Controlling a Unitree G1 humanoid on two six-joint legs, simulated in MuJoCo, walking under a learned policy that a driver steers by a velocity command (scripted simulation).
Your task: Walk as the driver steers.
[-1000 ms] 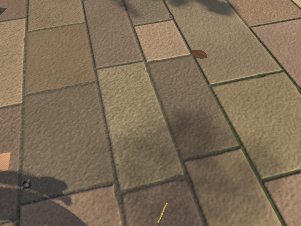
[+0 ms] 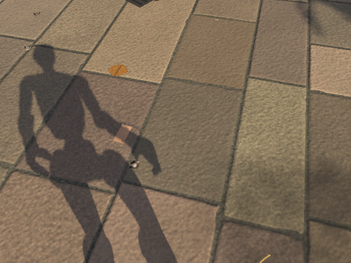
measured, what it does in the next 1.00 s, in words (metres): lifts its right foot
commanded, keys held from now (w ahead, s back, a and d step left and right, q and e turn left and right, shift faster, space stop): no key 0.62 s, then w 0.38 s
